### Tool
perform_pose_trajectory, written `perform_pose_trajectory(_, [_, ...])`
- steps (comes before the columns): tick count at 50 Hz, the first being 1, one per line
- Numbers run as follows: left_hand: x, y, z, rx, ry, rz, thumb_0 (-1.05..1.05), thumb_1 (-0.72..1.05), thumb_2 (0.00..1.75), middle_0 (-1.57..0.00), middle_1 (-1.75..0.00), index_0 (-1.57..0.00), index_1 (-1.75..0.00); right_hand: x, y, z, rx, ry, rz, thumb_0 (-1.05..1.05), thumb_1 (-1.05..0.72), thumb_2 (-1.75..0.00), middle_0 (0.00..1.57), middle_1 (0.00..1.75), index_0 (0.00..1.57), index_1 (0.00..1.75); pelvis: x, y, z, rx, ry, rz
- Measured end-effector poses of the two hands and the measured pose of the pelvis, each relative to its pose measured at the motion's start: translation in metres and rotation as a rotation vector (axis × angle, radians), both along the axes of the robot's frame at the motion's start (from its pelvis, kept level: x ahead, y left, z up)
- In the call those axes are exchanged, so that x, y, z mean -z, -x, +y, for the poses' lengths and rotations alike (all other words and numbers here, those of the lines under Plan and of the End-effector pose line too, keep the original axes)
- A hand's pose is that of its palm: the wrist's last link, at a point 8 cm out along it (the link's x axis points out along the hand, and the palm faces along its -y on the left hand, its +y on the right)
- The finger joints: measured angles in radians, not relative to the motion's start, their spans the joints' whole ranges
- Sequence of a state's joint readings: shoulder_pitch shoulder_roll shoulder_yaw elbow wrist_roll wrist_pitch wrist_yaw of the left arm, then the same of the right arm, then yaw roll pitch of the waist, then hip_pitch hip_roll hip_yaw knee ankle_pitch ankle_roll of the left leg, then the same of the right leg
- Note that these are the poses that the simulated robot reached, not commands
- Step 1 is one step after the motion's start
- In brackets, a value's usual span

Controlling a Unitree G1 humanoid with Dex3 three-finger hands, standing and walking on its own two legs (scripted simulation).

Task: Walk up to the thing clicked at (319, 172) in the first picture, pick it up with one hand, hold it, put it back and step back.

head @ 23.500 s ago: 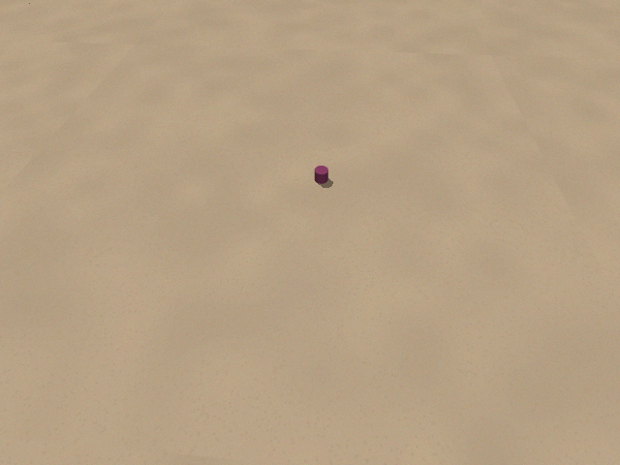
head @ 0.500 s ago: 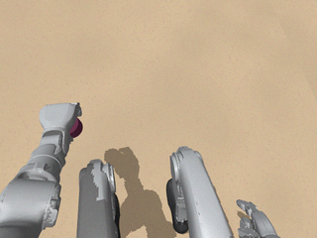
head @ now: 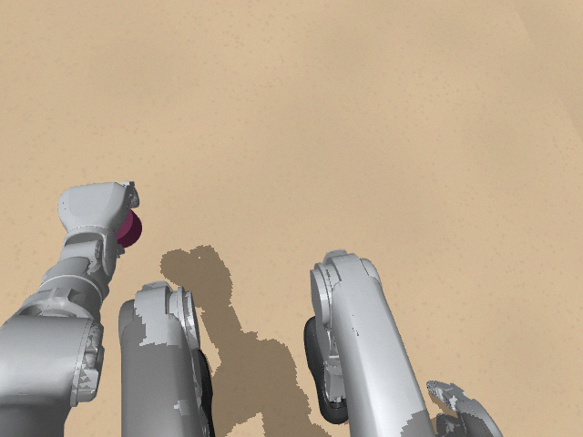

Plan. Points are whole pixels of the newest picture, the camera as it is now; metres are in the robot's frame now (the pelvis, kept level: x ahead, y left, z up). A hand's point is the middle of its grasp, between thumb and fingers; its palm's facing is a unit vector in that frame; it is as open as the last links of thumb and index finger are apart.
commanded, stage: crouch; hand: left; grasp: from above
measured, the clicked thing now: (115, 224) +0.44 +0.21 -0.21
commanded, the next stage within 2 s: lower in 0.20 s
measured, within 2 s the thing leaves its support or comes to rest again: neither
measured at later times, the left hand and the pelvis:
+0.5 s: hand (119, 232) +0.43 +0.21 -0.22, palm faces -0.48 -0.04 -0.88, open 9.1 cm; pelvis +0.00 +0.00 -0.04, yaw -1 degrees
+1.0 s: hand (132, 227) +0.45 +0.20 -0.27, palm faces -0.46 -0.08 -0.88, open 9.2 cm; pelvis +0.01 +0.00 -0.06, yaw -3 degrees
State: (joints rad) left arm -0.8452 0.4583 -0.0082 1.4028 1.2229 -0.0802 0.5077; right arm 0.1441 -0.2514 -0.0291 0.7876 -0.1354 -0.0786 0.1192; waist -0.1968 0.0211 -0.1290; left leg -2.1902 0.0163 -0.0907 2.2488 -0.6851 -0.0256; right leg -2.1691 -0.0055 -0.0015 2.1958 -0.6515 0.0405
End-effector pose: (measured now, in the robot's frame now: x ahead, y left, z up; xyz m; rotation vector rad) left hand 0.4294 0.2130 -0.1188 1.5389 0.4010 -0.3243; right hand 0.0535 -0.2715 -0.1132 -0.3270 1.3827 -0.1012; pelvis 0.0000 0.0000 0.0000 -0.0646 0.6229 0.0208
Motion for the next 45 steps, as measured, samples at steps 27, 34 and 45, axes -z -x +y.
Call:
perform_pose_trajectory(27, [0.047,-0.006,-0.001,-0.001,0.031,0.037,-0.01,0.07,0.56,-0.74,-0.64,-0.74,-0.63,0.031,0.016,-0.003,-0.045,-0.01,0.044,0.01,-0.91,-0.9,0.2,0.3,0.2,0.3,0.04,0.001,-0.001,0.007,0.01,-0.034])
perform_pose_trajectory(34, [0.065,-0.012,-0.006,0.026,0.048,0.003,-0.01,0.08,0.57,-0.73,-0.65,-0.72,-0.64,0.037,0.023,-0.003,-0.055,-0.014,0.067,0.01,-0.91,-0.9,0.2,0.3,0.2,0.3,0.052,-0.001,0.0,0.01,0.02,-0.042])
perform_pose_trajectory(45, [0.08,-0.02,-0.007,-0.006,0.025,0.025,-0.01,0.07,0.6,-0.7,-0.67,-0.7,-0.66,0.044,0.028,0.005,-0.096,-0.076,0.099,0.01,-0.91,-0.9,0.2,0.3,0.2,0.3,0.059,-0.006,0.0,0.02,0.03,-0.041])
